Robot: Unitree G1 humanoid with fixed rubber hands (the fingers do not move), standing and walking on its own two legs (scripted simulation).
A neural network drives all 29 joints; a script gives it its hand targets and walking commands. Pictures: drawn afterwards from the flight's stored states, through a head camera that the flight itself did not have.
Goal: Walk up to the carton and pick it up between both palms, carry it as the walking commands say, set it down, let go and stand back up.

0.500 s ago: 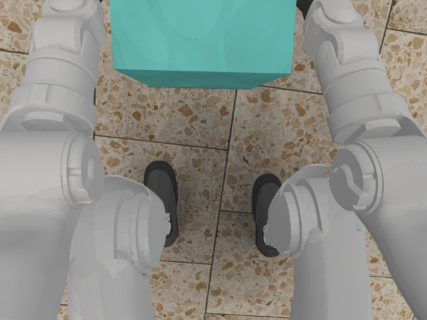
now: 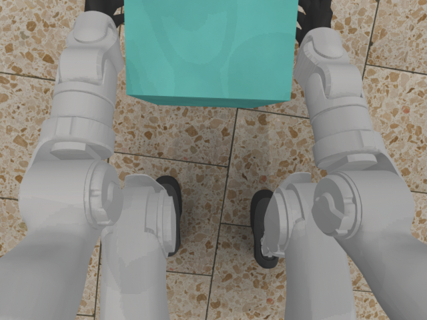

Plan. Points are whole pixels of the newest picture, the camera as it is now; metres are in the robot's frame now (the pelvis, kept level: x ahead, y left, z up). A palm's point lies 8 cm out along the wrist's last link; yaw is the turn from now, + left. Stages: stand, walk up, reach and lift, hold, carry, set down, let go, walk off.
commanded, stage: reach and lift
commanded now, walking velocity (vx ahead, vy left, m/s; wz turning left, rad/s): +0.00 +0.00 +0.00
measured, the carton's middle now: (208, 42) +0.54 +0.05 -0.20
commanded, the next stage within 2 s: none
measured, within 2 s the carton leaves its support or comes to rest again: neither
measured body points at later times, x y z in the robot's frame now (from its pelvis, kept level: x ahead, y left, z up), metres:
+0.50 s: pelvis +0.01 +0.00 +0.04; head +0.34 +0.04 +0.34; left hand +0.55 +0.20 -0.09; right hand +0.55 -0.11 -0.08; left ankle +0.13 +0.13 -0.35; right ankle +0.10 -0.13 -0.35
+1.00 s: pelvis +0.00 +0.00 +0.09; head +0.31 +0.04 +0.42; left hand +0.53 +0.19 -0.01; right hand +0.53 -0.11 -0.01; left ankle +0.13 +0.13 -0.35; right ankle +0.10 -0.13 -0.35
